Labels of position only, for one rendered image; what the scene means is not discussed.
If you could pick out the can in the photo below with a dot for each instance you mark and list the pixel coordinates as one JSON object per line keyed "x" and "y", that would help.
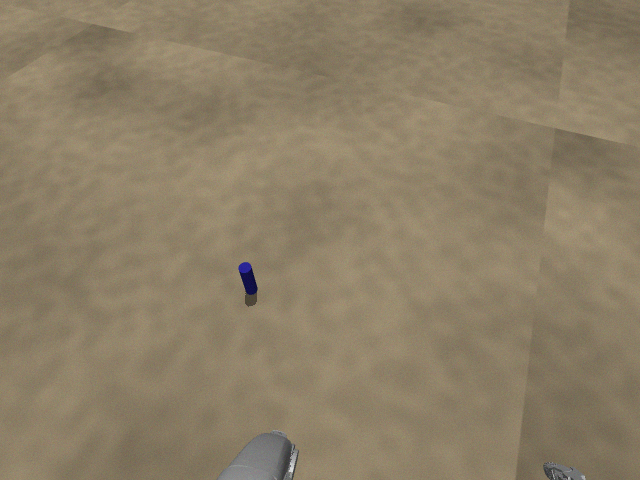
{"x": 248, "y": 279}

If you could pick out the right robot hand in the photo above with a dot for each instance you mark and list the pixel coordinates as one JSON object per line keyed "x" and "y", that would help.
{"x": 556, "y": 471}

